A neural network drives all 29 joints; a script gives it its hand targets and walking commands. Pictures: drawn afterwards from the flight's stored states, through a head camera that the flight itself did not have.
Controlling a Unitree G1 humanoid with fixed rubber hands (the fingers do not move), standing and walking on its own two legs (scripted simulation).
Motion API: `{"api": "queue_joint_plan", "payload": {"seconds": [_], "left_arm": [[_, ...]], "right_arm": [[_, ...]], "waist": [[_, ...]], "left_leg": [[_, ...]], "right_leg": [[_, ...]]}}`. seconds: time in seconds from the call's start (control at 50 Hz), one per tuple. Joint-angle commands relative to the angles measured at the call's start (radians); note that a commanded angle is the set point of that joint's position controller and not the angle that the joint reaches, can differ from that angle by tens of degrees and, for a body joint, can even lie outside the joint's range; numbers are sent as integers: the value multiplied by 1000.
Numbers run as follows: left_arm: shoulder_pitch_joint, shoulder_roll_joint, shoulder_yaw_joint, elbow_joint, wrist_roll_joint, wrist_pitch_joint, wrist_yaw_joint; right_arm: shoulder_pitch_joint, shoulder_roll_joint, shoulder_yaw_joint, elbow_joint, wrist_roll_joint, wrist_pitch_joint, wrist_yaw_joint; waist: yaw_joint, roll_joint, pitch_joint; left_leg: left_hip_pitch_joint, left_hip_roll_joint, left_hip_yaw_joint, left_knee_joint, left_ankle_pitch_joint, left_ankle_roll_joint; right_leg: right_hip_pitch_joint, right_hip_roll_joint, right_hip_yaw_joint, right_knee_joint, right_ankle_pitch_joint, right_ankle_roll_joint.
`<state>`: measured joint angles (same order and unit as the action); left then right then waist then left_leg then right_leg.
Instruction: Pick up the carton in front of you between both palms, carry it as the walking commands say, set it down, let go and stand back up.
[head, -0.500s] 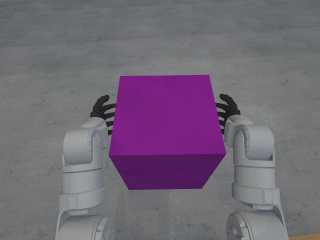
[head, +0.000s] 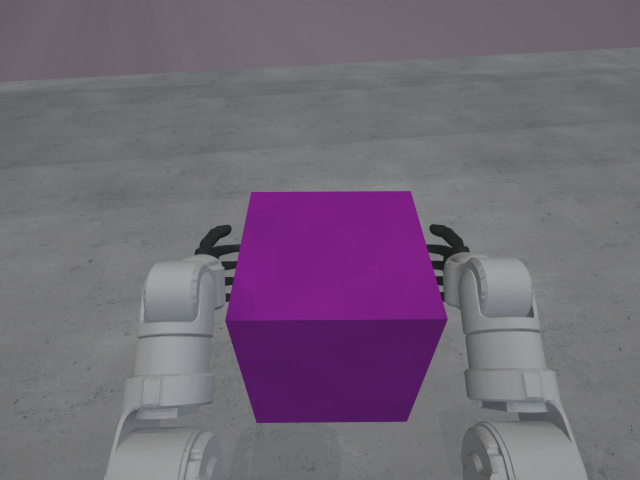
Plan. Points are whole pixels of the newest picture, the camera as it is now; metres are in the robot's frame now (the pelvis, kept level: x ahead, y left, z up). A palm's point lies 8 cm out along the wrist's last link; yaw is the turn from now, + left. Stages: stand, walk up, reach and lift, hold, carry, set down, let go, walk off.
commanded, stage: carry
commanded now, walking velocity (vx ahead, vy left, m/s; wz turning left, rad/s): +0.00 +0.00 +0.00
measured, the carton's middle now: (331, 310) +0.35 +0.00 +0.05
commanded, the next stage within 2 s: none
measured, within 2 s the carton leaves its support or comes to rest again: neither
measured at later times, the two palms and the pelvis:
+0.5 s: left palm (202, 292) +0.32 +0.15 +0.13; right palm (459, 291) +0.32 -0.15 +0.12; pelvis -0.03 +0.00 +0.00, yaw +0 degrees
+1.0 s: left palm (203, 295) +0.32 +0.15 +0.13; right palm (462, 294) +0.32 -0.15 +0.12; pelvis -0.03 +0.00 +0.00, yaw +0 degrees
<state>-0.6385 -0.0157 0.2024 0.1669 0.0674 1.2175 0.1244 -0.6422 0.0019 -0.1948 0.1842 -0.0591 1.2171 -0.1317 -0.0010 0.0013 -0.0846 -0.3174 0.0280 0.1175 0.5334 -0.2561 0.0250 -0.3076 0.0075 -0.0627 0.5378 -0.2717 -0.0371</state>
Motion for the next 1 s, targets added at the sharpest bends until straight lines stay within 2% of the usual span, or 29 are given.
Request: {"api": "queue_joint_plan", "payload": {"seconds": [0.0, 0.2, 0.98], "left_arm": [[-733, -1089, -593, -71, -419, -30, -248], [-768, -1110, -562, -53, -429, -31, -240], [-771, -1113, -576, -82, -435, -21, -239]], "right_arm": [[-757, 1108, 587, -103, 431, -32, 252], [-791, 1125, 559, -93, 438, -32, 243], [-796, 1132, 574, -123, 443, -23, 243]], "waist": [[3, -4, -366], [0, -2, -366], [1, -3, -410]], "left_leg": [[148, 121, -122, -68, 172, 29], [131, 121, -128, -95, 130, 26], [130, 124, -123, -74, 166, 28]], "right_leg": [[93, -140, 122, -88, 211, -37], [77, -136, 120, -110, 155, -32], [85, -138, 120, -84, 205, -35]]}}
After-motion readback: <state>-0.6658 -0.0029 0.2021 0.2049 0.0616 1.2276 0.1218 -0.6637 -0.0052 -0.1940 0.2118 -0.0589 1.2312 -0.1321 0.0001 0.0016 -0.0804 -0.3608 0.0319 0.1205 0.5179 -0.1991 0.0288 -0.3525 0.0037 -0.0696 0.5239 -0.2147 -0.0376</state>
